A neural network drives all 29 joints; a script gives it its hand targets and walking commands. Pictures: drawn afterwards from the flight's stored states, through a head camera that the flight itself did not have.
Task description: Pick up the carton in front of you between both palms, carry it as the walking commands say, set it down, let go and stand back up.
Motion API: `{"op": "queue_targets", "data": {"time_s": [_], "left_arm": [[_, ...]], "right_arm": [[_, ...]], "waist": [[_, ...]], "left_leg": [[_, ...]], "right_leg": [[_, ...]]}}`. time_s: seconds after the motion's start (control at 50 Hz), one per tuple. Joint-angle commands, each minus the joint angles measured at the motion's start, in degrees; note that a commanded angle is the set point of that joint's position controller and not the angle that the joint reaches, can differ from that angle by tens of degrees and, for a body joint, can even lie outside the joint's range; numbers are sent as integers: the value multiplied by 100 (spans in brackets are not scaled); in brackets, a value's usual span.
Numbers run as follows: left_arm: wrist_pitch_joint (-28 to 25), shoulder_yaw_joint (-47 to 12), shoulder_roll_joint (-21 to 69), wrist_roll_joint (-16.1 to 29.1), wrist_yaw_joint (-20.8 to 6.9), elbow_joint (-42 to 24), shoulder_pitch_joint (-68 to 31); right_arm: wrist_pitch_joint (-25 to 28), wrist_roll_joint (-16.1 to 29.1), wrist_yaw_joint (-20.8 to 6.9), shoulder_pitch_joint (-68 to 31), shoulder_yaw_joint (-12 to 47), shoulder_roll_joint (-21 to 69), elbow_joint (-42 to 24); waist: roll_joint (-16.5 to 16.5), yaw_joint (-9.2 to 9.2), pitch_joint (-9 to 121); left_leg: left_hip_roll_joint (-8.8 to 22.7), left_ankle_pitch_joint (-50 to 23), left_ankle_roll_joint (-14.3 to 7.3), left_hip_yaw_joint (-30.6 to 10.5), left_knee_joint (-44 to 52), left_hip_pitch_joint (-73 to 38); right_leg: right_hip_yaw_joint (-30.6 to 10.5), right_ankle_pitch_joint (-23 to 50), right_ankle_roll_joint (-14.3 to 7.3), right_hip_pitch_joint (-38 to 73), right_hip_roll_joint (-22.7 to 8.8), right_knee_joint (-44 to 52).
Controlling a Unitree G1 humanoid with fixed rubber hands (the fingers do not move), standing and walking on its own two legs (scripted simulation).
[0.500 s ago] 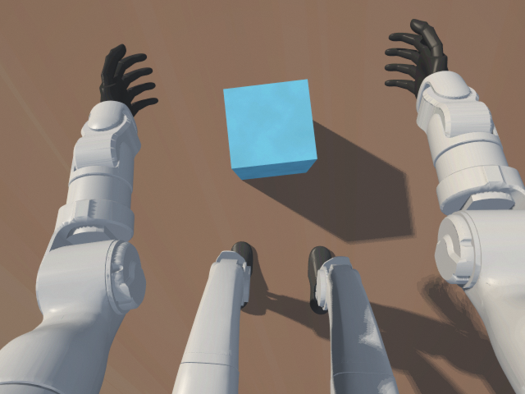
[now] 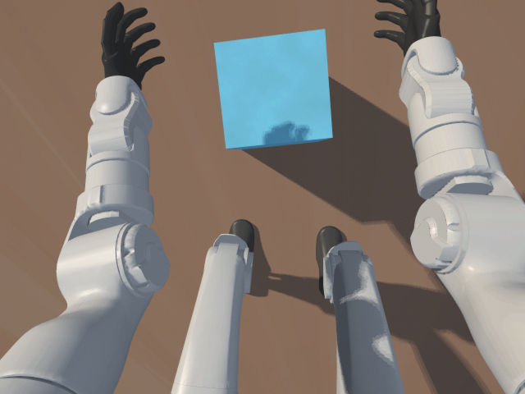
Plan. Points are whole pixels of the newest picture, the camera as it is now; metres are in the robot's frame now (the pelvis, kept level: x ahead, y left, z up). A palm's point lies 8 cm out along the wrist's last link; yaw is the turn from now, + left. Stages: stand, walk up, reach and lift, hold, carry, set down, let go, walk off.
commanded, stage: reach and lift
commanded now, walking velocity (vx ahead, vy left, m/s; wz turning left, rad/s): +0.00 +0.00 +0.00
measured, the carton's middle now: (274, 101) +0.51 +0.04 -0.48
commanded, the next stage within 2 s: none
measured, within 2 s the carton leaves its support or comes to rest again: leaves its support in 1.54 s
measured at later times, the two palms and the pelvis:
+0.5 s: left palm (182, 104) +0.48 +0.22 -0.37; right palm (369, 83) +0.53 -0.14 -0.37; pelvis -0.06 +0.00 -0.20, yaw +0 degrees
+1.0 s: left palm (194, 104) +0.49 +0.21 -0.40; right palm (359, 90) +0.52 -0.13 -0.41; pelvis -0.06 +0.00 -0.23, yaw +0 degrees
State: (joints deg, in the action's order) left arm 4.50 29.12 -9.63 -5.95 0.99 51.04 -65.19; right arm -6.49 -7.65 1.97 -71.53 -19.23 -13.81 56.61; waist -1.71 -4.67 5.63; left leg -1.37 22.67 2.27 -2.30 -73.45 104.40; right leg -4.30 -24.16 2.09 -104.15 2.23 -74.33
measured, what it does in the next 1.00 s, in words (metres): lowers itself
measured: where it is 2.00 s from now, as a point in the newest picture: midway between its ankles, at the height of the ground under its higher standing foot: (284, 271)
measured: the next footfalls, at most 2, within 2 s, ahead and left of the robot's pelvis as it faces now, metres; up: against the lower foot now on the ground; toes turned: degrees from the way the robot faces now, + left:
none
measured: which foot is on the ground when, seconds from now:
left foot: down 0.00-1.00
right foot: down 0.00-1.00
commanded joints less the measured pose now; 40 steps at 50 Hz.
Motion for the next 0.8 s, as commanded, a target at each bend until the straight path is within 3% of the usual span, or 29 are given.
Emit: {"op": "queue_targets", "data": {"time_s": [0.0,0.12,0.16,0.18,0.22,0.28,0.32,0.42,0.5,0.58,0.68,0.78], "left_arm": [[-168,-121,-680,157,60,-426,-947],[-99,-810,-1280,967,300,-462,-1625],[-34,-1018,-1433,1188,367,-424,-1893],[-9,-1168,-1455,1319,400,-410,-1971],[44,-1275,-1590,1419,434,-343,-2310],[153,-1372,-1812,1586,498,-378,-2701],[199,-1421,-1861,1603,518,-88,-2954],[152,-1481,-1835,1536,497,601,-3394],[27,-1543,-1846,1488,468,983,-3667],[-128,-1557,-1950,1532,471,861,-3971],[-269,-1772,-1970,1697,511,961,-3865],[-280,-1871,-1885,1804,527,986,-3578]], "right_arm": [[151,128,128,-1199,164,-472,-555],[91,871,389,-1921,883,-1025,-678],[33,1104,441,-2163,1089,-1169,-643],[15,1167,467,-2270,1129,-1275,-587],[-44,1370,477,-2441,1278,-1278,-601],[-150,1596,491,-3005,1476,-1513,-618],[-217,1665,464,-3269,1515,-1518,-379],[-152,1681,359,-3589,1531,-1560,351],[-3,1650,297,-3744,1490,-1668,747],[164,1637,304,-4040,1563,-1808,595],[306,1850,340,-3914,1709,-1659,411],[302,2015,405,-3600,1872,-1464,299]], "waist": [[-302,-187,5286],[-451,-205,6319],[-430,-213,6424],[-407,-182,6401],[-311,-175,6353],[-328,-291,6492],[-439,-277,5968],[-333,-258,4851],[-192,-187,4261],[-372,-178,4142],[-323,-178,4530],[-284,-266,4898]], "left_leg": [[-233,-3206,245,492,-646,-2284],[-224,-2805,271,606,-1921,-2007],[-197,-2453,276,671,-2259,-1867],[-191,-1902,291,736,-2311,-1494],[-142,-2014,241,701,-2651,-1904],[-73,-1579,216,795,-2975,-1558],[-15,-1039,166,796,-3098,-1096],[68,-534,141,701,-3491,-878],[94,-623,148,590,-3810,-962],[67,-1060,113,501,-4062,-928],[16,-1926,53,454,-4410,-1529],[-22,-2189,33,528,-4473,-1708]], "right_leg": [[429,2902,91,2398,271,-731],[526,2606,113,2473,246,-2033],[570,2286,111,2444,232,-2343],[610,2007,95,2605,190,-2473],[684,1659,111,2005,209,-2674],[651,1399,83,2335,170,-3027],[623,939,100,2153,112,-3153],[623,259,88,1221,32,-3517],[609,230,84,668,-8,-3831],[597,560,77,633,-25,-4136],[611,1272,88,766,31,-4428],[628,1532,100,1013,99,-4494]]}}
